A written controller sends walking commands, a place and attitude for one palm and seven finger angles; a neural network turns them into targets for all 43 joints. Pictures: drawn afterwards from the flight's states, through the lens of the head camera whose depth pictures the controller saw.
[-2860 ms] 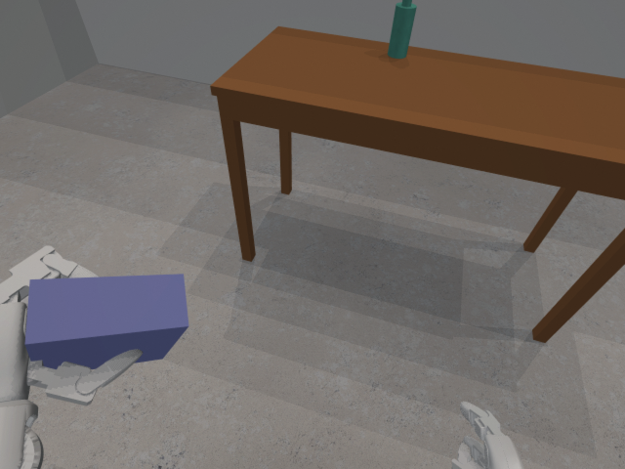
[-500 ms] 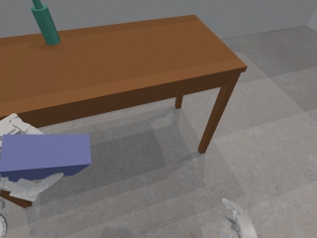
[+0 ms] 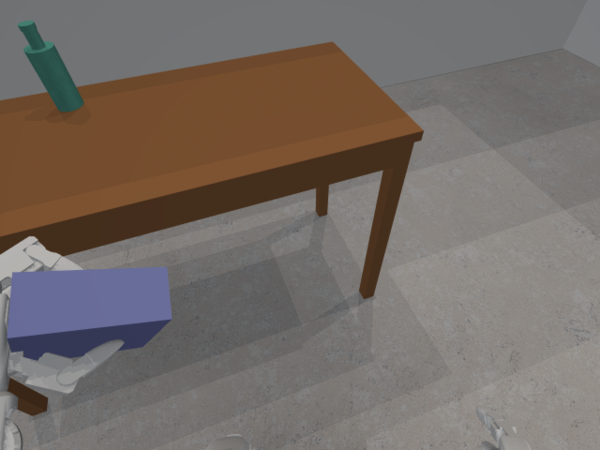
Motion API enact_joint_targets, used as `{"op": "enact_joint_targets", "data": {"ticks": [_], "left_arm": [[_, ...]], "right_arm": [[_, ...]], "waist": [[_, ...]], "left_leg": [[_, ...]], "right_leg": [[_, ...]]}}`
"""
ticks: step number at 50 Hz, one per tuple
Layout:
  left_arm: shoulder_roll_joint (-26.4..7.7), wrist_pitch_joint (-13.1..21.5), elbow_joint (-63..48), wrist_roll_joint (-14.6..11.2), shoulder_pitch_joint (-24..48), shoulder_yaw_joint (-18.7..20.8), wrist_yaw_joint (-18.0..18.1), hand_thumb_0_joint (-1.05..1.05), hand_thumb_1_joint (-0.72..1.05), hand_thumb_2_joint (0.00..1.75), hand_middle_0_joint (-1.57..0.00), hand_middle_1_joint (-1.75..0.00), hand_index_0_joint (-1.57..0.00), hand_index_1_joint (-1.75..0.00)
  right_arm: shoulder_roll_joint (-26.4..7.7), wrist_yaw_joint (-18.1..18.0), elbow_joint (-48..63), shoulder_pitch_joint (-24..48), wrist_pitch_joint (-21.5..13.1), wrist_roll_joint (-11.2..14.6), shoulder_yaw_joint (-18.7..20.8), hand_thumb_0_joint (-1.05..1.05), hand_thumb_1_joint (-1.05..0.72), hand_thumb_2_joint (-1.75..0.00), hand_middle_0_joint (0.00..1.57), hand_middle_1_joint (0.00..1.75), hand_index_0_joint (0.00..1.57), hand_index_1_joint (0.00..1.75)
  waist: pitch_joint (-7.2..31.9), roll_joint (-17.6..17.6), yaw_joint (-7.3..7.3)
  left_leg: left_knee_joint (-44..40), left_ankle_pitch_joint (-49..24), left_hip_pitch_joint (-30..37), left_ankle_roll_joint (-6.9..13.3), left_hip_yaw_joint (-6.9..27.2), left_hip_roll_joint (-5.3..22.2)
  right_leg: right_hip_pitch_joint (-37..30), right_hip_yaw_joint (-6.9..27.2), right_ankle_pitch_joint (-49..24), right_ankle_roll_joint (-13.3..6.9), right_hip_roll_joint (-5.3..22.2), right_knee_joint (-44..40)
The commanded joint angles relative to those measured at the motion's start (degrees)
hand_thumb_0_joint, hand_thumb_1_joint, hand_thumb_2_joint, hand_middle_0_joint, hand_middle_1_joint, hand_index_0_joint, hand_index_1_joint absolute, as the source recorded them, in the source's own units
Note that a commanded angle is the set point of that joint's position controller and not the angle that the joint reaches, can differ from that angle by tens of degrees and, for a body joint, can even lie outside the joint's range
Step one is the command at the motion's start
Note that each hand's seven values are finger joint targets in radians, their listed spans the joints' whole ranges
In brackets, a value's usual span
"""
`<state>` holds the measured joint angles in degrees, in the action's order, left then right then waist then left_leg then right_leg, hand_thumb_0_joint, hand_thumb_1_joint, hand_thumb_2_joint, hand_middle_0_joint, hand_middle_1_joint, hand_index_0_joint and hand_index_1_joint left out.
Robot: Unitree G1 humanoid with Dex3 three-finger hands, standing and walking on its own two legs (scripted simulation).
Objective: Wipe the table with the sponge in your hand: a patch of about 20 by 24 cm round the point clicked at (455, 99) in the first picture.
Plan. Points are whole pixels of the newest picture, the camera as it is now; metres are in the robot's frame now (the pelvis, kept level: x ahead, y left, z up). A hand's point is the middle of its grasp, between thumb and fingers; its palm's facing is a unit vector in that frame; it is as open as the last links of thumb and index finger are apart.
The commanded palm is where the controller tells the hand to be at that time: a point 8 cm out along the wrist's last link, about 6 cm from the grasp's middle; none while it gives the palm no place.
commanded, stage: take the last steps up to it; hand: left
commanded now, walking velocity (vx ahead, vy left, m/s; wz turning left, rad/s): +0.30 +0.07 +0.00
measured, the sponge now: (112, 315) +0.22 +0.20 +0.14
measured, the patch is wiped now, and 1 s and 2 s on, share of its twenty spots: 0.00 0.00 0.00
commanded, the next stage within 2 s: come to a stop and stand still in 1.12 s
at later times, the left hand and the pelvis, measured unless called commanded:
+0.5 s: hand (107, 232) +0.31 +0.23 +0.17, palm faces +0.38 -0.79 -0.48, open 9.5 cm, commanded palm +0.26 +0.28 +0.17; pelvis +0.10 +0.00 -0.01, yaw -1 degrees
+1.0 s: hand (143, 166) +0.42 +0.23 +0.17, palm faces +0.40 -0.80 -0.44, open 9.5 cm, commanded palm +0.37 +0.27 +0.17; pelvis +0.21 -0.01 -0.01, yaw +0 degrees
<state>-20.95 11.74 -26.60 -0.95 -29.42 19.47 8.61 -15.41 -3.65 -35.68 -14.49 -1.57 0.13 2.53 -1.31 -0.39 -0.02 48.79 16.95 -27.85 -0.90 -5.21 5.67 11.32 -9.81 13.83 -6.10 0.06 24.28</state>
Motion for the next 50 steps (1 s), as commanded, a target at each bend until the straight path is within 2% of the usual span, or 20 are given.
{"op": "enact_joint_targets", "data": {"ticks": [1,6,10,11,12,13,14,16,20,25,26,27,28,29,30,32,35,45,49,50], "left_arm": [[-10.4,3.5,-14.2,-0.4,7.9,6.2,2.1,0.00,0.10,1.30,-1.20,-1.60,-1.20,-1.60],[-10.4,2.6,-11.6,-0.6,8.9,6.6,2.8,0.00,0.10,1.30,-1.20,-1.60,-1.20,-1.60],[-9.1,2.5,-13.2,-0.9,11.9,5.0,2.7,0.00,0.10,1.30,-1.20,-1.60,-1.20,-1.60],[-9.0,2.8,-14.1,-1.0,12.2,5.1,2.7,0.00,0.10,1.30,-1.20,-1.60,-1.20,-1.60],[-8.3,3.3,-16.0,-1.0,12.3,4.6,2.5,0.00,0.10,1.30,-1.20,-1.60,-1.20,-1.60],[-9.5,4.1,-16.8,-0.8,11.7,5.1,2.5,0.00,0.10,1.30,-1.20,-1.60,-1.20,-1.60],[-10.7,4.0,-13.0,-0.4,9.8,5.8,1.9,0.00,0.10,1.30,-1.20,-1.60,-1.20,-1.60],[-10.3,3.1,-14.2,-0.1,10.6,5.8,1.3,0.00,0.10,1.30,-1.20,-1.60,-1.20,-1.60],[-8.5,2.9,-16.0,-0.5,5.1,6.2,1.2,0.00,0.10,1.30,-1.20,-1.60,-1.20,-1.60],[-8.7,3.1,-12.2,-0.1,7.6,7.2,1.2,0.00,0.10,1.30,-1.20,-1.60,-1.20,-1.60],[-9.4,3.0,-11.2,0.2,8.5,7.6,1.2,0.00,0.10,1.30,-1.20,-1.60,-1.20,-1.60],[-10.9,2.6,-10.6,0.5,8.4,8.1,1.4,0.00,0.10,1.30,-1.20,-1.60,-1.20,-1.60],[-12.8,2.3,-10.3,-0.1,8.7,10.4,1.7,0.00,0.10,1.30,-1.20,-1.60,-1.20,-1.60],[-12.2,3.0,-11.2,-0.4,11.4,10.2,1.1,0.00,0.10,1.30,-1.20,-1.60,-1.20,-1.60],[-12.3,3.3,-9.4,-0.7,8.4,10.4,0.6,0.00,0.10,1.30,-1.20,-1.60,-1.20,-1.60],[-12.6,4.2,-13.2,-0.5,6.0,11.1,0.5,0.00,0.10,1.30,-1.20,-1.60,-1.20,-1.60],[-10.9,5.6,-14.5,-0.1,4.4,10.0,0.7,0.00,0.10,1.30,-1.20,-1.60,-1.20,-1.60],[-10.2,4.5,-15.4,-0.7,1.1,10.1,2.5,0.00,0.10,1.30,-1.20,-1.60,-1.20,-1.60],[-9.4,4.5,-15.6,-0.5,5.9,7.7,2.5,0.00,0.10,1.30,-1.20,-1.60,-1.20,-1.60],[-9.7,4.8,-15.9,-0.6,6.7,7.9,2.5,0.00,0.10,1.30,-1.20,-1.60,-1.20,-1.60]], "right_arm": [[-2.7,-0.4,10.1,5.6,-4.0,-0.3,0.4,0.00,-0.90,-0.90,0.20,0.30,0.20,0.30],[-1.9,-0.8,10.6,5.9,-3.7,-0.3,-0.1,0.00,-0.90,-0.90,0.20,0.30,0.20,0.30],[-2.0,-1.0,11.0,5.0,-3.0,-0.2,-0.3,0.00,-0.90,-0.90,0.20,0.30,0.20,0.30],[-2.7,-1.1,11.1,4.5,-3.1,-0.1,-0.1,0.00,-0.90,-0.90,0.20,0.30,0.20,0.30],[-3.7,-1.0,11.7,4.5,-3.3,0.0,0.3,0.00,-0.90,-0.90,0.20,0.30,0.20,0.30],[-2.3,-0.6,11.7,4.5,-3.7,0.1,-0.4,0.00,-0.90,-0.90,0.20,0.30,0.20,0.30],[-1.8,-0.5,10.6,5.2,-3.9,-0.5,-0.9,0.00,-0.90,-0.90,0.20,0.30,0.20,0.30],[-1.9,-0.2,9.7,6.2,-3.7,-0.3,-0.6,0.00,-0.90,-0.90,0.20,0.30,0.20,0.30],[-2.2,0.1,9.3,6.1,-4.7,0.1,-0.2,0.00,-0.90,-0.90,0.20,0.30,0.20,0.30],[-2.1,-0.3,8.5,6.7,-5.4,0.1,-0.2,0.00,-0.90,-0.90,0.20,0.30,0.20,0.30],[-1.3,-0.3,8.1,6.7,-5.3,0.4,0.0,0.00,-0.90,-0.90,0.20,0.30,0.20,0.30],[0.4,-0.3,8.5,6.4,-4.9,0.6,0.0,0.00,-0.90,-0.90,0.20,0.30,0.20,0.30],[-0.6,-0.2,9.8,9.6,-5.1,0.3,-0.3,0.00,-0.90,-0.90,0.20,0.30,0.20,0.30],[-1.5,0.0,8.5,8.7,-5.2,-0.2,0.2,0.00,-0.90,-0.90,0.20,0.30,0.20,0.30],[-1.5,0.1,7.9,8.0,-5.0,0.1,0.6,0.00,-0.90,-0.90,0.20,0.30,0.20,0.30],[-1.1,0.6,6.9,8.9,-3.2,0.1,-0.1,0.00,-0.90,-0.90,0.20,0.30,0.20,0.30],[-1.4,0.9,7.3,9.0,-2.8,-0.2,-0.3,0.00,-0.90,-0.90,0.20,0.30,0.20,0.30],[-1.5,0.5,10.9,6.0,-3.5,-0.1,1.0,0.00,-0.90,-0.90,0.20,0.30,0.20,0.30],[-2.5,-0.6,10.8,4.6,-3.3,0.0,1.6,0.00,-0.90,-0.90,0.20,0.30,0.20,0.30],[-3.3,-0.8,11.1,4.6,-3.3,0.1,1.8,0.00,-0.90,-0.90,0.20,0.30,0.20,0.30]], "waist": [[4.5,-5.1,1.10],[2.7,-4.4,1.47],[4.0,-0.6,0.20],[5.3,3.9,-0.57],[7.9,14.9,-0.96],[7.8,17.6,-0.39],[5.9,14.7,-0.43],[1.7,11.3,-0.48],[2.9,13.3,0.43],[5.3,10.3,0.68],[6.9,2.9,1.18],[8.6,-12.8,1.01],[7.4,-19.0,2.07],[6.7,-13.3,1.07],[4.1,-10.6,1.14],[6.1,-3.8,0.70],[6.4,-4.2,-0.26],[7.0,-8.1,1.33],[8.1,-0.6,-0.68],[9.5,6.2,-0.93]], "left_leg": [[-6.3,0.0,-1.8,0.8,-1.0,-0.2],[-12.9,1.5,1.4,1.2,-2.2,-1.0],[-23.4,-2.2,14.5,2.0,-3.6,-1.4],[-26.3,-3.6,21.8,4.1,0.9,1.0],[-28.1,-10.2,30.3,7.8,12.4,9.0],[-29.6,-23.7,37.2,12.8,24.3,17.0],[-31.8,-20.4,33.6,14.8,27.2,19.3],[-32.6,-13.8,26.4,15.6,22.2,18.6],[-31.7,-13.4,20.1,10.7,6.0,11.8],[-19.3,-9.5,12.9,6.3,-1.0,8.0],[-7.8,-6.2,10.0,4.9,-3.5,5.4],[8.2,3.8,-0.4,2.6,-6.2,-0.8],[20.0,15.8,-10.5,1.4,-0.3,-3.8],[23.3,12.0,-8.8,1.0,6.1,-1.4],[25.1,9.9,-9.4,0.5,7.0,-0.1],[24.1,5.3,-10.6,-0.6,6.8,1.0],[17.2,1.0,-8.2,-1.1,4.3,1.1],[-12.3,-1.4,2.3,0.4,-3.5,-1.8],[-24.7,-9.3,19.3,1.7,-4.1,-2.5],[-26.5,-14.2,25.6,5.0,4.3,3.3]], "right_leg": [[-6.1,18.5,3.5,-4.4,18.3,-11.8],[-6.5,19.1,4.4,-4.9,18.0,-10.2],[-2.6,14.1,-0.9,-1.2,13.9,0.3],[2.7,11.6,-4.9,1.0,10.8,8.5],[11.0,5.8,-1.1,4.3,4.9,20.4],[22.3,4.5,17.3,5.9,1.3,30.0],[25.5,7.5,20.1,5.7,1.6,37.6],[26.8,9.5,16.7,6.4,4.9,39.2],[16.4,3.3,9.1,7.4,4.3,25.0],[-3.4,-3.0,0.5,7.5,0.3,5.3],[-7.7,2.6,0.5,6.0,4.0,1.1],[-13.3,22.5,0.2,0.6,15.5,-3.7],[-14.6,39.2,-4.5,-4.3,24.9,-8.4],[-10.1,37.5,2.1,-3.7,24.8,-9.6],[-6.4,36.9,6.0,-3.9,24.3,-10.6],[-8.8,26.8,-5.0,-4.1,22.2,-7.2],[-6.2,15.4,-14.9,-2.5,19.6,-7.1],[-9.5,12.3,-19.6,-2.2,18.5,-3.6],[-2.6,7.8,-17.8,2.2,13.3,8.9],[3.8,5.2,-12.2,4.7,9.1,17.8]]}}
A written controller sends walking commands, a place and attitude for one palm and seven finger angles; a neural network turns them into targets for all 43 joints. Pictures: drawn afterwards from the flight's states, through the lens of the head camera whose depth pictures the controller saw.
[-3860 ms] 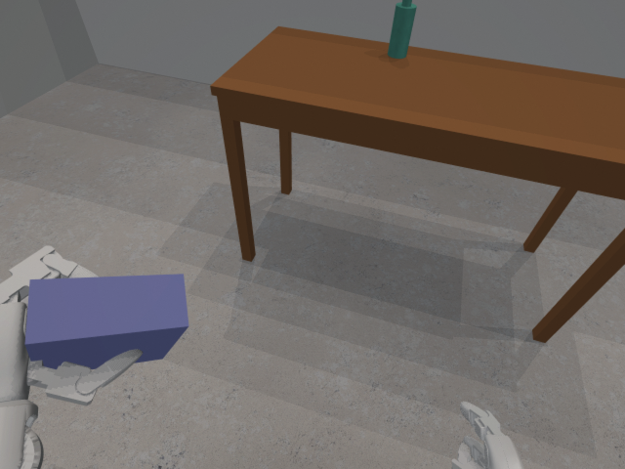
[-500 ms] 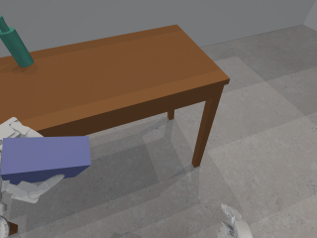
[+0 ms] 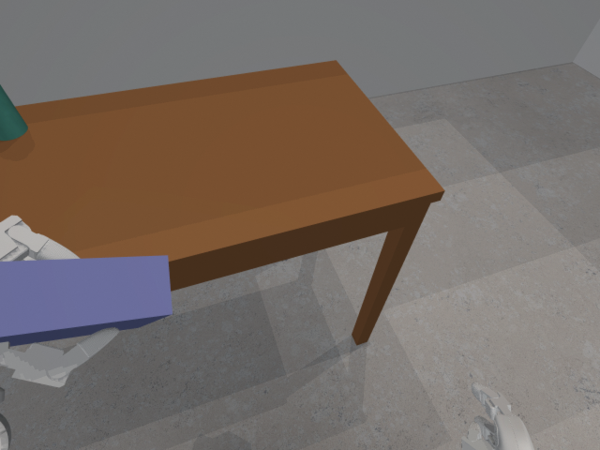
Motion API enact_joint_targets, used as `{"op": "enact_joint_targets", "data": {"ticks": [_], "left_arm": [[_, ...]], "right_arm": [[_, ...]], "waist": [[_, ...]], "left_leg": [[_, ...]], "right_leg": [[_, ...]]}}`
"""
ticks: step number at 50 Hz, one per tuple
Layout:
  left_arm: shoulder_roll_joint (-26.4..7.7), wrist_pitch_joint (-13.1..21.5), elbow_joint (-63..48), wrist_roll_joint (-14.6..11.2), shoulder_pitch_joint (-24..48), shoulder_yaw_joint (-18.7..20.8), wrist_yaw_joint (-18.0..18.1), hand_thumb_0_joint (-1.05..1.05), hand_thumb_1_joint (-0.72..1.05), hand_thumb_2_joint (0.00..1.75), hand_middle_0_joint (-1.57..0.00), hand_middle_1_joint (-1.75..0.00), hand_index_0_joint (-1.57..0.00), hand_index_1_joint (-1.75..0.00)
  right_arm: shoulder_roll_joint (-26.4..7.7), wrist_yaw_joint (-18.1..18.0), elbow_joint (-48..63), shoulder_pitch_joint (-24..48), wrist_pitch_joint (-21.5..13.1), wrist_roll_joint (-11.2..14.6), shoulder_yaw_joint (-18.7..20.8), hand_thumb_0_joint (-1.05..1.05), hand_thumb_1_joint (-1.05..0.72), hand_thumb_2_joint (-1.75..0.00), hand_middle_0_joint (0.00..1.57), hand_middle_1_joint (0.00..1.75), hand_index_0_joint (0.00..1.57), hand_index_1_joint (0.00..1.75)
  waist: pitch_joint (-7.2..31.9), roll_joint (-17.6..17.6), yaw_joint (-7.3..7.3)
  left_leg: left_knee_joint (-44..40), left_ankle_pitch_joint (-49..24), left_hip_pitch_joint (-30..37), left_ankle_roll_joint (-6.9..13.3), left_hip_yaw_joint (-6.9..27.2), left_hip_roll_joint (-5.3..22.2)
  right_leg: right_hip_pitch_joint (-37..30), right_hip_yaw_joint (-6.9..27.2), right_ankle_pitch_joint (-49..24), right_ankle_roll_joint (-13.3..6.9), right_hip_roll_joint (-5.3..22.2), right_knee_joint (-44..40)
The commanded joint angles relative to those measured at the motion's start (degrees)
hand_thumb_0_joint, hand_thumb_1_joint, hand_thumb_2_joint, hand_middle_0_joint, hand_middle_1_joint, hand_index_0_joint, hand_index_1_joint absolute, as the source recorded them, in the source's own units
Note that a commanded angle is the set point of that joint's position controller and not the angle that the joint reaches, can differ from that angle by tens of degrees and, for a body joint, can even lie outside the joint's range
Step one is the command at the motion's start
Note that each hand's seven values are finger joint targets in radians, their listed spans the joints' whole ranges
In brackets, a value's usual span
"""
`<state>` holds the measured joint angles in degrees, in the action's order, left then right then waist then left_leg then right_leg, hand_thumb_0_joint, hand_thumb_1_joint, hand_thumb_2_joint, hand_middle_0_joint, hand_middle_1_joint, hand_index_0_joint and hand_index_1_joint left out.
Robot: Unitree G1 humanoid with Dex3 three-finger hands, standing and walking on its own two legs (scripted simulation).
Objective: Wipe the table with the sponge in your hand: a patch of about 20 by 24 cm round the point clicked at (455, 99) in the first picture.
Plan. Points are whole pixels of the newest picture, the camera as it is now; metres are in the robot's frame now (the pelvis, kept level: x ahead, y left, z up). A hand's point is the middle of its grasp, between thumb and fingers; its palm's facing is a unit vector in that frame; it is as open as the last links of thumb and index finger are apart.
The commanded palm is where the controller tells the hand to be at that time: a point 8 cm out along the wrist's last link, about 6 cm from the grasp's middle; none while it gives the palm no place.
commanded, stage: take the last steps up to it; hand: left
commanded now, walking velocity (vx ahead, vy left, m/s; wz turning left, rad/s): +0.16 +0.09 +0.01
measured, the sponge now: (107, 300) +0.22 +0.20 +0.16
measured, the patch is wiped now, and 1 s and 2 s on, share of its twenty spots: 0.00 0.00 0.00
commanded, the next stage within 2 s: come to a stop and stand still in 0.12 s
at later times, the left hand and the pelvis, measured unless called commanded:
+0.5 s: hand (129, 247) +0.28 +0.20 +0.16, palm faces +0.39 -0.79 -0.47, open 9.5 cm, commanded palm +0.22 +0.25 +0.18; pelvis +0.05 -0.03 +0.00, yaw +0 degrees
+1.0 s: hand (41, 318) +0.20 +0.25 +0.17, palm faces +0.47 -0.80 -0.36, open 9.5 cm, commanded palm +0.15 +0.27 +0.18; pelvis +0.00 -0.01 +0.01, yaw +1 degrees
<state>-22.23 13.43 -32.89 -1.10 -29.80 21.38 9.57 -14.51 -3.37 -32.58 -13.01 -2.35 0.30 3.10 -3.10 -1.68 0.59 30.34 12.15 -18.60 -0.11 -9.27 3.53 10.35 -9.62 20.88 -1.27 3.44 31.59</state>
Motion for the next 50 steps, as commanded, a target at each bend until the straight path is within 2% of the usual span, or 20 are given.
{"op": "enact_joint_targets", "data": {"ticks": [1,2,3,6,8,17,19,20,21,22,24,27,33,37,40,41,43,44,46,50], "left_arm": [[-8.0,3.5,-10.1,-0.6,7.5,5.3,1.3,0.00,0.10,1.30,-1.20,-1.60,-1.20,-1.60],[-9.0,3.9,-10.0,-0.1,9.0,4.9,1.0,0.00,0.10,1.30,-1.20,-1.60,-1.20,-1.60],[-10.9,3.9,-8.6,0.4,9.2,5.9,0.8,0.00,0.10,1.30,-1.20,-1.60,-1.20,-1.60],[-8.8,3.3,-13.4,0.4,10.2,4.2,0.4,0.00,0.10,1.30,-1.20,-1.60,-1.20,-1.60],[-8.7,3.2,-17.2,0.2,7.4,4.8,0.3,0.00,0.10,1.30,-1.20,-1.60,-1.20,-1.60],[-6.7,0.4,-5.3,-1.1,4.0,6.3,0.2,0.00,0.10,1.30,-1.20,-1.60,-1.20,-1.60],[-7.3,0.4,-4.1,-0.3,5.4,5.7,0.2,0.00,0.10,1.30,-1.20,-1.60,-1.20,-1.60],[-8.3,0.3,-4.0,0.0,6.7,5.6,0.5,0.00,0.10,1.30,-1.20,-1.60,-1.20,-1.60],[-7.7,-0.1,-3.1,-0.4,7.5,5.0,0.3,0.00,0.10,1.30,-1.20,-1.60,-1.20,-1.60],[-8.0,-0.6,-4.5,-0.7,8.3,4.5,0.1,0.00,0.10,1.30,-1.20,-1.60,-1.20,-1.60],[-9.8,-0.4,-6.5,-0.3,6.3,6.7,0.6,0.00,0.10,1.30,-1.20,-1.60,-1.20,-1.60],[-11.5,1.0,-11.2,-0.1,3.6,8.8,1.8,0.00,0.10,1.30,-1.20,-1.60,-1.20,-1.60],[-10.4,1.2,-10.5,-1.1,-4.5,10.8,2.1,0.00,0.10,1.30,-1.20,-1.60,-1.20,-1.60],[-8.3,0.6,-8.0,-1.0,-3.6,8.5,1.6,0.00,0.10,1.30,-1.20,-1.60,-1.20,-1.60],[-7.8,0.6,-8.2,-0.5,-0.5,6.8,1.5,0.00,0.10,1.30,-1.20,-1.60,-1.20,-1.60],[-7.5,0.8,-9.2,-0.5,1.3,5.5,1.4,0.00,0.10,1.30,-1.20,-1.60,-1.20,-1.60],[-7.5,2.0,-13.4,0.0,7.5,3.9,1.3,0.00,0.10,1.30,-1.20,-1.60,-1.20,-1.60],[-7.9,2.3,-12.0,0.5,8.7,3.5,1.4,0.00,0.10,1.30,-1.20,-1.60,-1.20,-1.60],[-7.6,1.5,-7.6,1.4,11.2,2.5,0.8,0.00,0.10,1.30,-1.20,-1.60,-1.20,-1.60],[-5.2,0.7,-9.4,1.4,14.5,-1.0,0.4,0.00,0.10,1.30,-1.20,-1.60,-1.20,-1.60]], "right_arm": [[-4.5,-0.7,8.3,3.4,-2.5,0.3,1.2,0.00,-0.90,-0.90,0.20,0.30,0.20,0.30],[-3.7,-0.6,9.0,3.8,-2.9,0.5,0.6,0.00,-0.90,-0.90,0.20,0.30,0.20,0.30],[-3.0,-0.7,7.5,4.4,-3.2,-0.6,-0.4,0.00,-0.90,-0.90,0.20,0.30,0.20,0.30],[-3.3,0.1,6.1,4.2,-4.1,0.1,0.0,0.00,-0.90,-0.90,0.20,0.30,0.20,0.30],[-3.1,0.3,6.3,4.5,-4.9,0.0,-0.1,0.00,-0.90,-0.90,0.20,0.30,0.20,0.30],[-2.5,-0.1,6.1,4.3,-4.4,0.3,-1.4,0.00,-0.90,-0.90,0.20,0.30,0.20,0.30],[-2.1,-0.1,6.1,4.1,-4.0,0.4,-1.5,0.00,-0.90,-0.90,0.20,0.30,0.20,0.30],[-1.2,-0.1,6.7,4.4,-3.7,0.3,-1.9,0.00,-0.90,-0.90,0.20,0.30,0.20,0.30],[-0.9,0.0,7.0,5.3,-4.2,0.4,-2.1,0.00,-0.90,-0.90,0.20,0.30,0.20,0.30],[-1.6,0.2,6.9,6.2,-4.0,1.0,-1.2,0.00,-0.90,-0.90,0.20,0.30,0.20,0.30],[-0.9,-0.2,6.9,7.7,-3.4,0.4,-2.0,0.00,-0.90,-0.90,0.20,0.30,0.20,0.30],[-0.3,-0.6,7.3,9.1,-2.1,0.2,-2.7,0.00,-0.90,-0.90,0.20,0.30,0.20,0.30],[-1.8,-0.9,8.9,7.6,-0.6,-0.2,-1.2,0.00,-0.90,-0.90,0.20,0.30,0.20,0.30],[-3.0,-0.6,8.5,6.2,-0.6,0.0,-0.5,0.00,-0.90,-0.90,0.20,0.30,0.20,0.30],[-3.3,-0.5,8.0,4.4,-0.7,-0.1,-0.6,0.00,-0.90,-0.90,0.20,0.30,0.20,0.30],[-3.8,-0.8,8.2,4.4,-0.9,-0.2,-0.3,0.00,-0.90,-0.90,0.20,0.30,0.20,0.30],[-5.6,-1.4,8.9,5.1,-1.9,-0.2,-0.2,0.00,-0.90,-0.90,0.20,0.30,0.20,0.30],[-4.6,-1.1,8.7,5.0,-2.7,0.0,-0.6,0.00,-0.90,-0.90,0.20,0.30,0.20,0.30],[-3.1,-1.0,6.7,6.2,-3.6,-0.4,-1.3,0.00,-0.90,-0.90,0.20,0.30,0.20,0.30],[-3.7,-0.1,5.2,4.8,-5.6,-0.2,-0.9,0.00,-0.90,-0.90,0.20,0.30,0.20,0.30]], "waist": [[12.0,16.3,-0.73],[10.2,16.8,-0.26],[8.9,16.5,-0.64],[6.0,15.0,-0.65],[8.4,15.9,-0.09],[9.2,10.5,-0.81],[10.6,4.4,-1.23],[11.9,-2.4,-2.07],[11.1,-8.3,-1.34],[12.1,-13.5,-0.73],[11.8,-7.9,-0.48],[14.3,-3.0,-0.61],[14.3,-5.2,0.39],[12.3,-5.4,0.17],[11.6,-4.4,-0.74],[10.6,-1.1,-0.71],[6.5,14.8,-0.07],[5.0,15.5,-0.03],[0.8,15.1,-0.65],[1.1,15.5,-0.77]], "left_leg": [[-7.5,-23.8,23.4,10.0,21.6,15.8],[-10.1,-26.1,22.9,12.8,27.6,20.1],[-11.9,-20.5,18.2,13.8,28.8,20.9],[-12.2,-15.0,12.6,12.3,18.8,16.3],[-11.3,-17.1,12.2,9.9,12.3,13.0],[-4.7,-20.8,10.3,3.6,5.7,11.6],[3.4,-14.0,5.8,0.9,3.7,8.2],[10.0,-3.9,0.3,-1.1,2.1,3.5],[16.1,13.6,-3.7,-2.7,3.5,-1.3],[24.0,20.6,-5.3,-2.5,6.2,-2.1],[30.3,18.0,-7.3,-2.3,10.0,-1.4],[28.5,14.7,-7.6,-2.8,9.3,-1.6],[18.2,12.6,-4.8,-2.2,7.2,-2.0],[8.7,12.5,-1.3,-1.0,6.6,-1.8],[-4.0,5.7,7.6,0.0,5.4,-2.5],[-8.0,5.9,10.0,0.8,6.3,-0.6],[-16.9,7.2,8.9,5.6,21.1,11.7],[-19.1,4.1,7.4,8.5,25.8,16.8],[-21.3,15.6,-1.9,9.9,23.8,16.3],[-17.1,1.4,6.2,7.8,17.0,12.2]], "right_leg": [[16.1,3.0,5.3,2.1,0.3,19.8],[20.8,5.2,16.6,1.8,-1.1,28.9],[21.7,7.6,15.0,1.7,0.3,33.5],[21.6,7.1,7.1,2.6,2.0,30.5],[17.8,4.6,3.6,3.0,1.1,25.4],[2.2,1.1,-9.1,3.7,-2.7,-4.2],[-5.4,6.8,-27.7,2.0,2.4,-9.2],[-8.3,16.7,-46.4,-1.3,10.2,-7.6],[-8.4,21.3,-59.8,-5.2,15.5,-7.7],[-9.1,23.6,-64.7,-5.8,18.5,-7.5],[-7.7,20.6,-58.7,-5.3,18.5,-7.0],[-10.2,14.8,-55.5,-5.7,16.3,-5.9],[-8.6,16.2,-41.2,-5.5,15.0,-9.7],[-4.7,18.0,-23.3,-5.7,15.2,-12.7],[1.7,15.5,-5.8,-2.5,11.1,-13.4],[4.0,14.7,-0.4,-1.2,9.0,-12.3],[10.6,8.4,4.0,1.6,-0.3,2.6],[14.0,6.5,5.8,2.0,-2.3,12.8],[13.4,8.6,3.4,1.9,-1.4,23.4],[15.6,5.7,1.6,2.6,-2.4,19.2]]}}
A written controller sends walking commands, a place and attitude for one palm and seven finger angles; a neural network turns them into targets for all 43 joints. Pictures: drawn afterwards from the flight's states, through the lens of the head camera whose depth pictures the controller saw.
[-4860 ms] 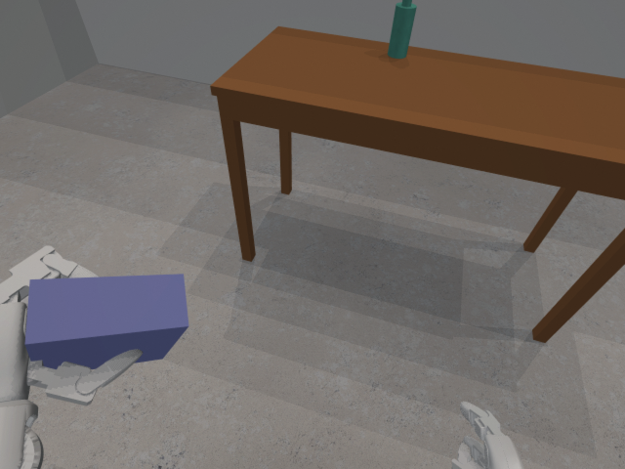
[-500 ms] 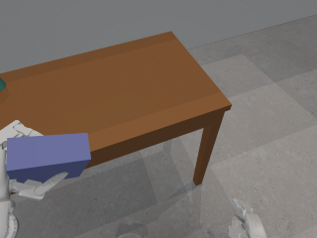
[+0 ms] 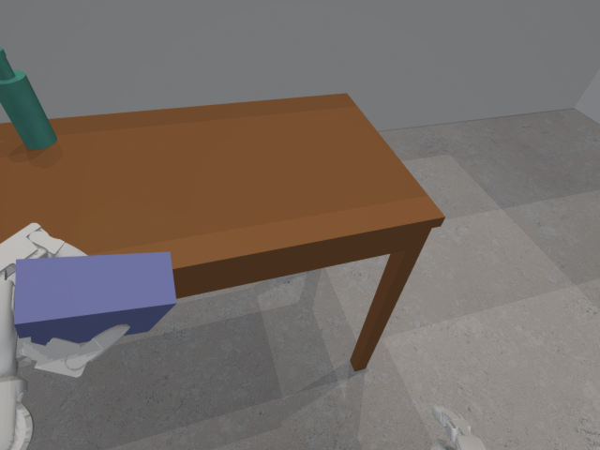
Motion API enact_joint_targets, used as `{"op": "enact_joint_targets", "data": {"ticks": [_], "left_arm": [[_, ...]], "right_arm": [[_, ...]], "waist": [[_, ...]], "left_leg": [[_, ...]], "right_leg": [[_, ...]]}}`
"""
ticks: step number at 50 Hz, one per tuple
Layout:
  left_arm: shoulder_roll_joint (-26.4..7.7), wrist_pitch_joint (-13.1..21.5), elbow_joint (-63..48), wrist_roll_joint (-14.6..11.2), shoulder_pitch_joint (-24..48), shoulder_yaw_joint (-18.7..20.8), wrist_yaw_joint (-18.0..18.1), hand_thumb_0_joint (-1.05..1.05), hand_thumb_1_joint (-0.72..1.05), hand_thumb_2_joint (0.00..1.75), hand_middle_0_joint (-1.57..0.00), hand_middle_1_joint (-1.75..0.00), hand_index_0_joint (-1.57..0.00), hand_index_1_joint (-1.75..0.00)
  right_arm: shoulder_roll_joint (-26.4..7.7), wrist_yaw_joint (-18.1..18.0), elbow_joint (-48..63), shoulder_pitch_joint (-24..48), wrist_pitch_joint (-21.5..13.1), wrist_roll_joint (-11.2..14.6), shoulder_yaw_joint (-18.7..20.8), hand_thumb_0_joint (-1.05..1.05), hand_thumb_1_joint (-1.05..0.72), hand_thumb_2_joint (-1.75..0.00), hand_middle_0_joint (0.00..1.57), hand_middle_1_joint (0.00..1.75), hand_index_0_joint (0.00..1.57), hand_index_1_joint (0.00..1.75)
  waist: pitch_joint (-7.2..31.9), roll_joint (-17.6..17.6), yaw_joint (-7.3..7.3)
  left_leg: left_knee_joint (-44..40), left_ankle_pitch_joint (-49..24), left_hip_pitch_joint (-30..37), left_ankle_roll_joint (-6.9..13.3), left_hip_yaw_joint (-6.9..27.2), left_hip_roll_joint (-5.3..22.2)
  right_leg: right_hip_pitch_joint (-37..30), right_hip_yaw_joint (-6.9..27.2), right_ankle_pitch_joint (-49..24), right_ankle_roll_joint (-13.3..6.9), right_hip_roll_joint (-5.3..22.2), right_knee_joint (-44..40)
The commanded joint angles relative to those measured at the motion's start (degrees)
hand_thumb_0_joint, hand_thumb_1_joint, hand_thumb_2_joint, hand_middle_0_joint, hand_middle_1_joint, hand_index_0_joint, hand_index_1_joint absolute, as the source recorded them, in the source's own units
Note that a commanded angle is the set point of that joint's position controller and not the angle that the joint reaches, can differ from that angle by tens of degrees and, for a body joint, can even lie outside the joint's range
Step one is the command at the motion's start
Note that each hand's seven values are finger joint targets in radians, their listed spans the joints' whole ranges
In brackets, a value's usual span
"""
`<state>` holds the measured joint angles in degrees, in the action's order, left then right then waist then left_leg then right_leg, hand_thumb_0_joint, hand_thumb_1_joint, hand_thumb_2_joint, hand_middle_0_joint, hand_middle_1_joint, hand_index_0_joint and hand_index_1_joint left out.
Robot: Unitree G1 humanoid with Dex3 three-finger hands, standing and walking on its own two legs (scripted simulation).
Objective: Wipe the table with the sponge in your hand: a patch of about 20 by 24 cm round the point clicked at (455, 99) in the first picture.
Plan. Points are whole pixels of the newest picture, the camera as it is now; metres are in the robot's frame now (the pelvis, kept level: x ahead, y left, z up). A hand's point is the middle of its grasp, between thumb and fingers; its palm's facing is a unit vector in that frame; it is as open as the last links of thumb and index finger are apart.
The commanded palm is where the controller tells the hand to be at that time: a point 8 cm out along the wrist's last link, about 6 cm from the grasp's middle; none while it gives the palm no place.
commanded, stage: come to a stop and stand still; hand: left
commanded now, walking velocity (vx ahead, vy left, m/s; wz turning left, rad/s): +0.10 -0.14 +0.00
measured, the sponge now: (117, 300) +0.22 +0.22 +0.15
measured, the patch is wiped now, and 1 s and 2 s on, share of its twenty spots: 0.00 0.00 0.00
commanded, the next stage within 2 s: look again from close up in 0.96 s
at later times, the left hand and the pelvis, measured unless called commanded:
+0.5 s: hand (142, 329) +0.19 +0.18 +0.16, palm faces +0.33 -0.82 -0.46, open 9.5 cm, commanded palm +0.14 +0.22 +0.18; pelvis -0.03 -0.05 -0.01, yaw -2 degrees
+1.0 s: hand (143, 361) +0.16 +0.17 +0.15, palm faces +0.34 -0.85 -0.40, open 9.5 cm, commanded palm +0.11 +0.21 +0.18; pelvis -0.06 -0.06 +0.00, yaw -3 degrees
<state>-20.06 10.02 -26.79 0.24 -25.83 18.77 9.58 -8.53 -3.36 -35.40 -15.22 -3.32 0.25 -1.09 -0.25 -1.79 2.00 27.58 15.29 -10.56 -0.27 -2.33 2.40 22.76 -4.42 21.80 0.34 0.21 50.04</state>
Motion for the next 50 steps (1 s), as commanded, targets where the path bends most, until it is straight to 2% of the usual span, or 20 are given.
{"op": "enact_joint_targets", "data": {"ticks": [1,5,8,9,11,12,13,15,17,20,23,26,29,33,36,38,40,44,47,50], "left_arm": [[-7.5,3.8,-15.1,-0.2,10.3,1.6,0.3,0.00,0.10,1.30,-1.20,-1.60,-1.20,-1.60],[-8.7,3.1,-13.6,-1.1,8.8,3.6,0.4,0.00,0.10,1.30,-1.20,-1.60,-1.20,-1.60],[-9.2,3.0,-13.2,-1.4,5.2,5.7,0.5,0.00,0.10,1.30,-1.20,-1.60,-1.20,-1.60],[-10.0,3.2,-13.0,-1.3,4.3,6.5,0.6,0.00,0.10,1.30,-1.20,-1.60,-1.20,-1.60],[-12.3,3.3,-12.8,-1.6,2.8,8.4,0.8,0.00,0.10,1.30,-1.20,-1.60,-1.20,-1.60],[-11.7,2.9,-12.7,-2.4,2.3,8.5,0.5,0.00,0.10,1.30,-1.20,-1.60,-1.20,-1.60],[-12.7,2.7,-11.7,-2.8,-0.4,9.9,0.3,0.00,0.10,1.30,-1.20,-1.60,-1.20,-1.60],[-12.2,3.1,-12.5,-3.1,-4.8,10.9,0.3,0.00,0.10,1.30,-1.20,-1.60,-1.20,-1.60],[-12.0,3.8,-14.7,-2.9,-4.3,11.3,0.4,0.00,0.10,1.30,-1.20,-1.60,-1.20,-1.60],[-11.6,4.5,-14.5,-2.7,-4.5,11.3,1.0,0.00,0.10,1.30,-1.20,-1.60,-1.20,-1.60],[-10.5,4.3,-14.7,-2.9,-2.7,9.1,1.2,0.00,0.10,1.30,-1.20,-1.60,-1.20,-1.60],[-10.5,4.6,-17.0,-2.3,0.3,7.0,1.2,0.00,0.10,1.30,-1.20,-1.60,-1.20,-1.60],[-10.3,4.9,-16.3,-1.7,2.1,5.7,0.9,0.00,0.10,1.30,-1.20,-1.60,-1.20,-1.60],[-9.6,4.6,-13.9,-1.3,4.4,5.3,0.6,0.00,0.10,1.30,-1.20,-1.60,-1.20,-1.60],[-9.6,3.8,-11.5,-2.0,3.0,5.2,0.5,0.00,0.10,1.30,-1.20,-1.60,-1.20,-1.60],[-10.2,3.1,-10.3,-2.3,2.6,5.8,0.5,0.00,0.10,1.30,-1.20,-1.60,-1.20,-1.60],[-10.2,2.8,-10.5,-2.3,3.4,5.8,0.3,0.00,0.10,1.30,-1.20,-1.60,-1.20,-1.60],[-10.5,3.0,-11.6,-2.4,3.2,6.1,0.6,0.00,0.10,1.30,-1.20,-1.60,-1.20,-1.60],[-10.7,3.2,-14.0,-2.3,4.0,5.5,0.6,0.00,0.10,1.30,-1.20,-1.60,-1.20,-1.60],[-10.4,3.3,-13.0,-2.1,2.3,5.4,0.6,0.00,0.10,1.30,-1.20,-1.60,-1.20,-1.60]], "right_arm": [[-9.7,0.0,7.7,7.0,-4.8,-0.3,3.1,0.00,-0.90,-0.90,0.20,0.30,0.20,0.30],[-9.4,0.3,7.4,7.2,-5.0,-0.7,2.6,0.00,-0.90,-0.90,0.20,0.30,0.20,0.30],[-9.0,0.8,8.1,7.6,-4.3,-0.2,2.6,0.00,-0.90,-0.90,0.20,0.30,0.20,0.30],[-8.7,1.0,8.2,7.5,-4.0,-0.1,2.6,0.00,-0.90,-0.90,0.20,0.30,0.20,0.30],[-6.9,1.1,8.9,6.8,-3.0,0.0,2.3,0.00,-0.90,-0.90,0.20,0.30,0.20,0.30],[-6.6,1.3,9.5,8.5,-3.3,0.4,2.3,0.00,-0.90,-0.90,0.20,0.30,0.20,0.30],[-7.2,1.2,9.2,8.9,-2.8,0.6,3.0,0.00,-0.90,-0.90,0.20,0.30,0.20,0.30],[-6.2,0.9,9.8,10.0,-1.9,0.5,2.1,0.00,-0.90,-0.90,0.20,0.30,0.20,0.30],[-5.7,0.5,10.3,11.4,-1.2,0.3,1.3,0.00,-0.90,-0.90,0.20,0.30,0.20,0.30],[-6.9,-0.5,10.3,9.7,-1.2,-0.1,1.9,0.00,-0.90,-0.90,0.20,0.30,0.20,0.30],[-8.0,-1.1,10.0,7.9,-1.6,-0.1,2.9,0.00,-0.90,-0.90,0.20,0.30,0.20,0.30],[-10.8,-1.3,10.4,7.8,-2.0,0.4,4.3,0.00,-0.90,-0.90,0.20,0.30,0.20,0.30],[-9.5,-1.5,10.2,8.7,-2.6,-0.2,2.7,0.00,-0.90,-0.90,0.20,0.30,0.20,0.30],[-9.7,-1.2,10.1,8.2,-3.4,-0.1,2.9,0.00,-0.90,-0.90,0.20,0.30,0.20,0.30],[-9.0,-0.4,9.8,6.9,-3.3,-0.1,2.8,0.00,-0.90,-0.90,0.20,0.30,0.20,0.30],[-8.4,-0.1,9.8,7.2,-2.6,-0.1,2.7,0.00,-0.90,-0.90,0.20,0.30,0.20,0.30],[-8.1,0.1,10.0,8.0,-2.1,-0.1,2.3,0.00,-0.90,-0.90,0.20,0.30,0.20,0.30],[-8.0,-0.4,9.7,7.8,-1.7,-0.4,1.4,0.00,-0.90,-0.90,0.20,0.30,0.20,0.30],[-9.4,-0.6,10.7,8.2,-1.8,-0.3,2.0,0.00,-0.90,-0.90,0.20,0.30,0.20,0.30],[-9.1,-0.7,10.6,8.4,-2.1,-0.3,1.5,0.00,-0.90,-0.90,0.20,0.30,0.20,0.30]], "waist": [[-1.3,16.2,-2.40],[1.3,15.5,-2.59],[4.9,13.8,-2.17],[6.2,11.2,-2.57],[8.8,-2.2,-3.49],[9.0,-6.5,-2.32],[7.8,-9.3,-1.57],[6.5,-5.5,-1.73],[7.6,-3.5,-1.59],[8.3,-4.0,-1.46],[8.5,-0.5,-2.10],[8.3,8.2,-1.25],[4.2,15.3,-1.40],[2.2,8.5,-1.26],[3.3,2.1,-1.97],[2.4,-2.1,-1.97],[2.0,-4.5,-1.66],[5.4,0.0,-1.79],[6.1,5.7,-1.13],[3.7,8.6,-1.33]], "left_leg": [[-14.1,-4.0,-1.4,8.0,10.2,13.8],[-11.0,-11.3,1.3,7.7,9.9,14.1],[-4.1,-12.6,0.1,4.5,4.8,11.0],[-1.2,-11.3,-2.6,2.9,3.2,9.5],[9.1,-1.8,-10.1,-0.7,-2.5,3.0],[15.5,10.0,-12.5,-1.8,-1.5,-0.8],[22.3,12.3,-14.0,-1.3,1.3,-0.5],[24.9,11.5,-15.8,-1.5,2.8,0.5],[18.6,9.7,-14.8,-1.7,1.3,0.6],[9.2,3.9,-10.7,-1.2,-1.0,-0.8],[-2.1,-5.0,-1.5,-0.7,-0.4,-0.7],[-4.8,-22.2,4.7,2.0,6.7,8.3],[-8.2,-20.3,-3.3,4.0,9.6,11.4],[-5.8,-4.1,-9.5,1.9,4.9,6.8],[2.3,2.8,-5.6,0.3,1.5,1.2],[7.9,4.6,-5.3,0.2,2.4,-0.3],[11.3,5.8,-7.1,0.3,3.8,-0.6],[-0.3,-1.6,-2.7,0.6,3.3,-0.4],[-6.2,-10.3,-1.3,1.7,7.0,4.0],[-7.2,-6.3,-7.0,2.1,7.9,4.8]], "right_leg": [[2.0,0.3,1.3,1.2,0.5,-1.5],[-4.1,-1.3,3.4,1.5,-1.1,-14.2],[-13.5,-2.7,-6.7,1.2,-1.5,-28.6],[-17.9,-0.8,-10.9,0.5,0.4,-31.0],[-22.6,12.1,-29.0,-4.7,12.1,-29.9],[-21.0,17.0,-30.9,-7.8,16.4,-31.2],[-19.8,18.5,-32.2,-9.2,17.9,-31.8],[-19.0,14.7,-36.9,-9.8,17.0,-30.4],[-21.7,9.6,-41.6,-8.7,15.0,-27.8],[-21.6,8.9,-38.3,-7.6,12.2,-27.8],[-18.4,9.2,-31.8,-4.7,10.6,-26.6],[-12.7,7.6,-18.3,-0.9,4.6,-24.0],[-13.7,4.5,-8.9,0.0,2.7,-20.5],[-16.3,7.3,-13.0,-0.4,3.7,-26.4],[-10.4,16.2,-5.8,-3.1,9.7,-34.9],[-7.2,20.4,0.9,-4.6,13.1,-39.3],[-7.8,19.5,1.2,-6.0,14.4,-40.1],[-13.0,12.7,-7.5,-4.9,10.8,-34.6],[-15.1,9.5,-10.0,-1.6,5.4,-30.5],[-17.5,9.1,-12.5,-0.8,4.1,-30.1]]}}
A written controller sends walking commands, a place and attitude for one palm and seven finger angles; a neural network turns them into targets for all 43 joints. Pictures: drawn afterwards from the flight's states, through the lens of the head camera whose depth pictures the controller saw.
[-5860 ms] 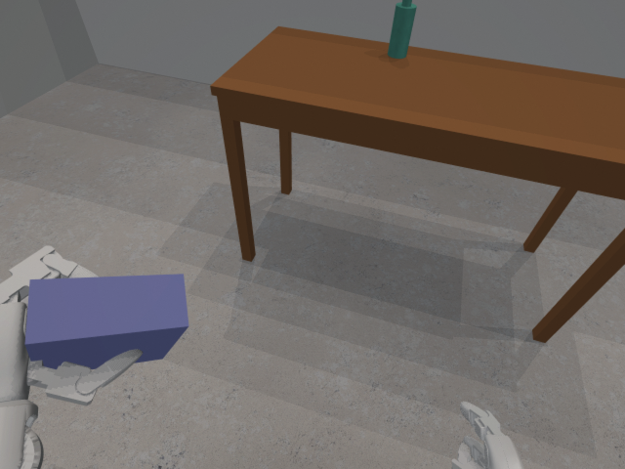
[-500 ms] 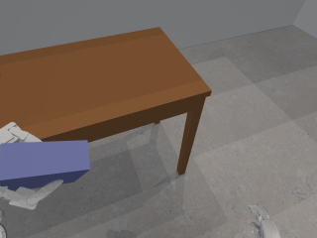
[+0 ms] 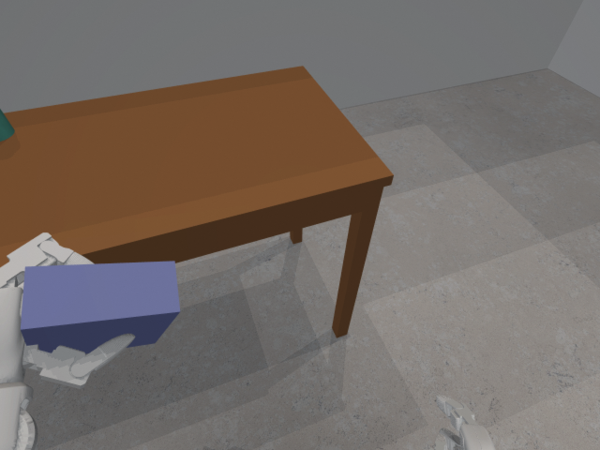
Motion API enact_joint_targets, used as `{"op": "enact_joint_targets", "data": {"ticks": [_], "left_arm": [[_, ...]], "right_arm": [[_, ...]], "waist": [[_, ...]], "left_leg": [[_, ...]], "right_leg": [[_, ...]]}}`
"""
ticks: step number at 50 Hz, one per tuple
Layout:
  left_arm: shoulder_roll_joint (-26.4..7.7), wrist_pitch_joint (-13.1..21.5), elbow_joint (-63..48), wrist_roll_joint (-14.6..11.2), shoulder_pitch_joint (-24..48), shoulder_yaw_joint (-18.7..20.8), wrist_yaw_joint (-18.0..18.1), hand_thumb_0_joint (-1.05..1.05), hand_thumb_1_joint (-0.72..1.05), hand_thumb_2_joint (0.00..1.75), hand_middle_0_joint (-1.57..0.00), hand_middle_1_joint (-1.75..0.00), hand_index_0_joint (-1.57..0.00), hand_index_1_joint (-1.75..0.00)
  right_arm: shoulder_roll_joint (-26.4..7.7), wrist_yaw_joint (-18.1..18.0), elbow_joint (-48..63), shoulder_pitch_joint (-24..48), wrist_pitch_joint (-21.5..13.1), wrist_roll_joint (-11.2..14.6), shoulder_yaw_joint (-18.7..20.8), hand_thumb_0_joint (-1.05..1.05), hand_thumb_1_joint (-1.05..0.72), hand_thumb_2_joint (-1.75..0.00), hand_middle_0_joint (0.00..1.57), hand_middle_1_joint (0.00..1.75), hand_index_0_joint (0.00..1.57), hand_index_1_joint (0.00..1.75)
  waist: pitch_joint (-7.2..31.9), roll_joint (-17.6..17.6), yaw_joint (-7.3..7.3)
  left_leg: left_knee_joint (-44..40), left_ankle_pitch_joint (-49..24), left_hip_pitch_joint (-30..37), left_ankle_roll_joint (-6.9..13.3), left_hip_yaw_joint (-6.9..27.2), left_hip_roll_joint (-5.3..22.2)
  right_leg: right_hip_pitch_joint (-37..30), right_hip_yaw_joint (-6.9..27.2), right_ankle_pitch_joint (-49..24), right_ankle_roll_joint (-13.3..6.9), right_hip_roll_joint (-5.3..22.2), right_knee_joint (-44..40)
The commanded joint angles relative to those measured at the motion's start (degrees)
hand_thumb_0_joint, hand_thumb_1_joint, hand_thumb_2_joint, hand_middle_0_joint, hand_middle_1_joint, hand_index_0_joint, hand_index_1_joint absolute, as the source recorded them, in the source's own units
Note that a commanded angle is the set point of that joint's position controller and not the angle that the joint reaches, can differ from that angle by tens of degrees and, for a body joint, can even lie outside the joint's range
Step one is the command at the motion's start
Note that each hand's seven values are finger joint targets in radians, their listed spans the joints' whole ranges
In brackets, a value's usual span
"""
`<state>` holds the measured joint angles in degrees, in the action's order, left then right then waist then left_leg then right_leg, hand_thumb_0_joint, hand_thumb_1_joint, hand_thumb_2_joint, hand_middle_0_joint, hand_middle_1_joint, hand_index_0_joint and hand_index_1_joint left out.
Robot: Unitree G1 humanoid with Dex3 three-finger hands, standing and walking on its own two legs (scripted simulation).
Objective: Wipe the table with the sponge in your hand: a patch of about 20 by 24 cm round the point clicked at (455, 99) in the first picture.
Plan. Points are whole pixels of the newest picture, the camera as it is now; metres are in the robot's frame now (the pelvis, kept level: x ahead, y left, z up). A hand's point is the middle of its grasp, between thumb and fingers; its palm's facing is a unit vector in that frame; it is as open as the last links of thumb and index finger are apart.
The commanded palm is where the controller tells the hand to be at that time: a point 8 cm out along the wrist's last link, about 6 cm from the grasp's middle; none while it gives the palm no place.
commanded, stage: look again from close up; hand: left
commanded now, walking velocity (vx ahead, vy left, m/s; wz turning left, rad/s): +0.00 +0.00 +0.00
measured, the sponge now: (123, 310) +0.22 +0.21 +0.14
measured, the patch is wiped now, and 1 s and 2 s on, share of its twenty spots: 0.00 0.00 0.00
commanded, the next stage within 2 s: shuffle to correct the standing spot in 0.34 s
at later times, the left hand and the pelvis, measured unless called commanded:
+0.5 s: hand (11, 300) +0.21 +0.31 +0.16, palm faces +0.40 -0.84 -0.37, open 9.5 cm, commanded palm +0.16 +0.32 +0.18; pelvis +0.00 +0.05 +0.00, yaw +0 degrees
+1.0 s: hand (43, 199) +0.33 +0.33 +0.18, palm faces +0.32 -0.85 -0.42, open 9.5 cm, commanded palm +0.26 +0.38 +0.18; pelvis +0.11 +0.10 -0.01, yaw +1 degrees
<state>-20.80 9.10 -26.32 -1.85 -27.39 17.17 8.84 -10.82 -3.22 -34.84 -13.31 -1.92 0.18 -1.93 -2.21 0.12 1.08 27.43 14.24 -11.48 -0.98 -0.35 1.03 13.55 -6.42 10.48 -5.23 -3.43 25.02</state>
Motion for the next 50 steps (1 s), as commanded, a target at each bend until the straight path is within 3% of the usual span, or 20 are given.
{"op": "enact_joint_targets", "data": {"ticks": [1,2,3,4,5,7,11,15,17,22,27,31,35,38,40,42,45,48,49,50], "left_arm": [[-9.2,4.4,-14.3,0.2,5.4,6.4,1.3,0.00,0.10,1.30,-1.20,-1.60,-1.20,-1.60],[-9.6,4.5,-15.2,0.4,7.0,6.6,1.4,0.00,0.10,1.30,-1.20,-1.60,-1.20,-1.60],[-55.8,9.6,-25.2,8.1,64.7,40.8,0.7,0.00,0.10,1.30,-1.20,-1.60,-1.20,-1.60],[-22.7,7.5,6.5,2.7,34.9,19.3,-1.9,0.00,0.10,1.30,-1.20,-1.60,-1.20,-1.60],[-17.4,7.9,4.5,0.2,18.6,16.0,-1.7,0.00,0.10,1.30,-1.20,-1.60,-1.20,-1.60],[-6.3,8.8,5.9,-1.8,9.8,6.6,-3.0,0.00,0.10,1.30,-1.20,-1.60,-1.20,-1.60],[-6.9,9.7,-7.5,-1.9,4.3,3.4,-2.9,0.00,0.10,1.30,-1.20,-1.60,-1.20,-1.60],[-11.7,8.8,-8.9,-0.8,7.3,9.2,-1.9,0.00,0.10,1.30,-1.20,-1.60,-1.20,-1.60],[-16.7,9.2,-12.4,-0.3,12.8,14.1,-1.4,0.00,0.10,1.30,-1.20,-1.60,-1.20,-1.60],[-12.8,9.8,-14.1,-0.1,18.1,11.3,-2.0,0.00,0.10,1.30,-1.20,-1.60,-1.20,-1.60],[-5.5,9.1,-9.5,0.0,11.7,4.5,-3.0,0.00,0.10,1.30,-1.20,-1.60,-1.20,-1.60],[-6.6,8.0,-6.6,0.1,11.3,5.1,-2.9,0.00,0.10,1.30,-1.20,-1.60,-1.20,-1.60],[-9.8,8.2,-8.6,-0.4,13.3,8.8,-2.5,0.00,0.10,1.30,-1.20,-1.60,-1.20,-1.60],[-11.8,8.9,-16.2,-0.9,15.4,10.7,-2.5,0.00,0.10,1.30,-1.20,-1.60,-1.20,-1.60],[-13.2,9.2,-21.8,-0.7,15.0,11.0,-2.8,0.00,0.10,1.30,-1.20,-1.60,-1.20,-1.60],[-12.5,8.5,-24.5,-0.3,14.8,10.3,-2.7,0.00,0.10,1.30,-1.20,-1.60,-1.20,-1.60],[-9.9,6.9,-21.1,-0.3,7.5,9.4,-2.2,0.00,0.10,1.30,-1.20,-1.60,-1.20,-1.60],[-11.1,7.0,-15.6,-2.0,0.1,13.1,-2.0,0.00,0.10,1.30,-1.20,-1.60,-1.20,-1.60],[-10.8,7.0,-13.9,-2.4,-3.4,13.7,-2.0,0.00,0.10,1.30,-1.20,-1.60,-1.20,-1.60],[-12.7,7.3,-13.5,-2.2,-3.1,14.6,-2.1,0.00,0.10,1.30,-1.20,-1.60,-1.20,-1.60]], "right_arm": [[-7.0,-0.8,9.9,6.3,-3.6,-0.2,2.3,0.00,-0.90,-0.90,0.20,0.30,0.20,0.30],[-7.1,-0.9,10.0,6.4,-3.9,-0.3,2.5,0.00,-0.90,-0.90,0.20,0.30,0.20,0.30],[-9.1,-1.0,7.5,-4.9,-8.0,-1.3,4.9,0.00,-0.90,-0.90,0.20,0.30,0.20,0.30],[-3.0,-0.2,5.5,1.0,-8.1,-0.3,2.6,0.00,-0.90,-0.90,0.20,0.30,0.20,0.30],[-5.1,-0.3,9.4,2.8,-9.0,0.4,3.6,0.00,-0.90,-0.90,0.20,0.30,0.20,0.30],[-6.7,1.2,9.8,3.3,-9.8,1.0,3.8,0.00,-0.90,-0.90,0.20,0.30,0.20,0.30],[-7.4,2.5,10.0,4.3,-10.4,0.9,3.4,0.00,-0.90,-0.90,0.20,0.30,0.20,0.30],[-8.0,1.3,11.1,5.8,-10.9,0.5,3.2,0.00,-0.90,-0.90,0.20,0.30,0.20,0.30],[-8.4,0.7,11.5,6.3,-11.0,0.0,3.2,0.00,-0.90,-0.90,0.20,0.30,0.20,0.30],[-7.2,0.7,11.5,6.2,-12.0,-0.5,2.5,0.00,-0.90,-0.90,0.20,0.30,0.20,0.30],[-8.0,2.1,10.9,5.4,-12.3,-1.1,3.3,0.00,-0.90,-0.90,0.20,0.30,0.20,0.30],[-8.5,2.2,10.6,4.5,-10.4,-1.1,3.4,0.00,-0.90,-0.90,0.20,0.30,0.20,0.30],[-8.2,2.0,11.2,4.7,-8.6,-0.4,3.4,0.00,-0.90,-0.90,0.20,0.30,0.20,0.30],[-8.9,2.1,11.8,5.5,-8.0,-0.1,3.6,0.00,-0.90,-0.90,0.20,0.30,0.20,0.30],[-7.5,3.1,12.3,4.4,-8.5,-0.9,3.9,0.00,-0.90,-0.90,0.20,0.30,0.20,0.30],[-7.3,4.1,12.5,4.2,-8.9,-1.3,4.2,0.00,-0.90,-0.90,0.20,0.30,0.20,0.30],[-8.0,4.9,12.5,3.1,-8.8,-0.2,5.0,0.00,-0.90,-0.90,0.20,0.30,0.20,0.30],[-8.1,4.0,12.6,4.5,-7.8,-0.6,5.2,0.00,-0.90,-0.90,0.20,0.30,0.20,0.30],[-8.5,3.9,13.0,5.2,-7.3,-0.4,5.6,0.00,-0.90,-0.90,0.20,0.30,0.20,0.30],[-7.8,4.3,12.5,4.9,-6.7,0.8,5.7,0.00,-0.90,-0.90,0.20,0.30,0.20,0.30]], "waist": [[5.8,6.2,-0.54],[6.0,5.5,-0.53],[-2.7,-5.3,-0.18],[12.4,-4.3,0.20],[5.5,-4.5,3.29],[10.4,4.6,2.09],[6.9,0.2,2.27],[4.1,-3.3,1.54],[3.1,0.8,1.03],[5.9,10.0,0.95],[5.4,4.7,0.36],[2.8,-2.8,-0.01],[4.6,-3.9,-0.75],[7.3,10.3,-1.49],[8.0,18.2,-2.26],[7.2,13.6,-2.74],[4.4,9.2,-2.41],[7.8,10.5,0.38],[9.7,5.3,3.45],[16.0,-9.4,4.29]], "left_leg": [[-7.1,-3.9,-7.5,2.6,5.6,5.7],[-7.3,-3.7,-7.8,2.2,5.4,5.4],[1.6,-5.3,-11.4,2.6,-1.2,2.4],[3.4,-4.5,-5.0,3.1,-0.7,-1.3],[4.9,-1.2,-5.1,2.0,0.1,-1.4],[-1.0,0.5,-2.9,2.5,0.7,-1.0],[-6.6,3.7,-4.1,3.4,2.3,0.7],[-11.4,8.4,-8.2,3.6,5.9,2.7],[-12.9,8.9,-8.5,3.6,7.2,3.0],[-13.4,4.9,-8.1,3.8,7.2,4.2],[-8.2,10.9,-7.0,4.4,5.8,1.5],[-0.4,10.1,-10.4,4.5,5.2,-0.7],[6.3,2.1,-10.3,3.8,4.0,-1.0],[-2.2,-15.2,1.5,2.7,12.7,4.2],[-4.9,-41.8,24.2,3.7,21.5,9.8],[-2.4,-46.7,29.8,2.3,17.9,9.1],[-3.1,-43.7,20.4,0.2,10.8,4.8],[7.5,-50.1,0.7,-4.5,2.0,0.8],[22.8,-46.4,-12.7,-6.5,1.2,-0.6],[50.8,-19.8,-26.0,-4.2,-0.6,-2.6]], "right_leg": [[-9.7,10.9,-1.5,4.7,7.7,-5.0],[-10.2,10.7,-1.8,4.6,7.8,-4.7],[-0.7,12.5,-8.4,13.1,8.2,-11.6],[-6.4,13.0,-6.2,6.8,13.4,-7.3],[-4.5,19.5,-5.7,8.4,13.6,-13.4],[-9.4,17.1,-1.3,5.2,14.8,-9.8],[-6.4,13.4,13.3,6.7,10.0,-10.0],[-5.4,10.5,14.5,4.9,6.5,-7.1],[-5.0,10.3,12.9,4.6,5.6,-5.6],[-10.8,8.4,0.3,4.2,4.6,-0.1],[-6.7,10.6,10.1,2.4,6.0,-2.4],[-3.3,16.2,17.4,0.0,9.6,-4.2],[-4.6,18.3,8.2,-2.2,13.5,1.2],[3.1,6.9,-2.8,1.4,6.2,20.1],[25.3,2.2,19.0,3.9,1.7,32.1],[31.8,1.6,19.5,3.2,2.3,35.3],[24.2,-4.3,9.6,3.2,1.6,24.9],[-5.8,-10.1,-2.8,1.1,-0.6,5.5],[-22.6,-7.6,-9.5,-1.7,1.9,0.6],[-34.8,9.3,-17.2,-9.5,17.6,3.2]]}}
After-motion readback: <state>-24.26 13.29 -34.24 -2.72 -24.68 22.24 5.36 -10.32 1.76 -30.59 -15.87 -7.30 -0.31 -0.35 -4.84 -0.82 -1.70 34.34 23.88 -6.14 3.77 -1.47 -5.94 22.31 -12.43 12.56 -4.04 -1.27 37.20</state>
